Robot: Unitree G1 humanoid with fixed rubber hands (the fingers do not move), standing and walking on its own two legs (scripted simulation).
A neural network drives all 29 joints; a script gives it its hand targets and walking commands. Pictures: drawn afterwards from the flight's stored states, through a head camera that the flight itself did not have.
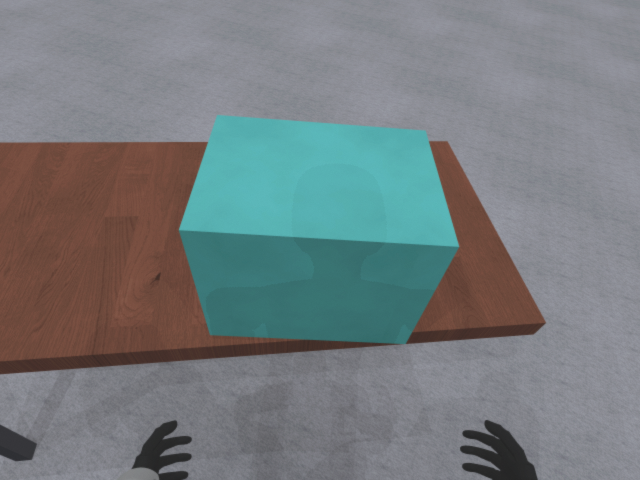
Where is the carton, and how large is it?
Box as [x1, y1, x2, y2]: [179, 115, 458, 343]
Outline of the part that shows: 217,115 179,228 179,232 210,334 405,343 458,247 425,131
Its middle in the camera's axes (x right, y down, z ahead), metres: -0.01 -0.01 +0.60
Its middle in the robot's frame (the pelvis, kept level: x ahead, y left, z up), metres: +0.46 +0.03 +0.02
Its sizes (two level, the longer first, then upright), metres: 0.315 0.231 0.249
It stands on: a table, 0.67 m high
